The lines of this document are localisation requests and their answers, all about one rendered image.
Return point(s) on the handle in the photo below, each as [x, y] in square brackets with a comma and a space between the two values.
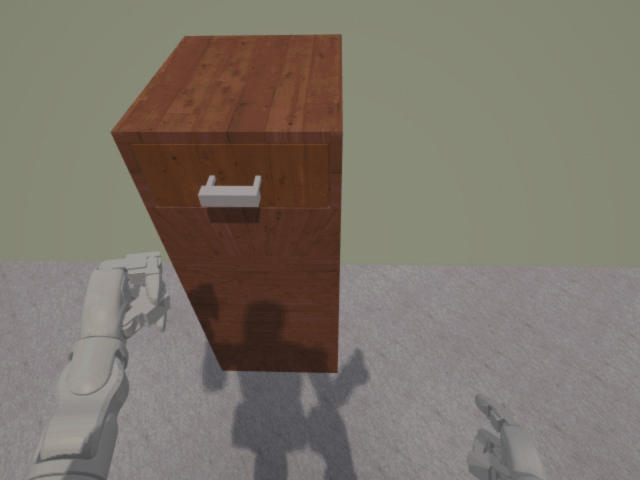
[230, 196]

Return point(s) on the right robot hand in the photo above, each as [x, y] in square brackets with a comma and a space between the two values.
[509, 457]

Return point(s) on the drawer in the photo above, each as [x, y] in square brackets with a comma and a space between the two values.
[294, 174]

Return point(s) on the left robot forearm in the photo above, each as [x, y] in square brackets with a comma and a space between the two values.
[78, 441]

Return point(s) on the cabinet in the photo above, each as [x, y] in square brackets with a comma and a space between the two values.
[263, 281]

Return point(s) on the left robot hand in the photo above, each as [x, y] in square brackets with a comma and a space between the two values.
[108, 296]

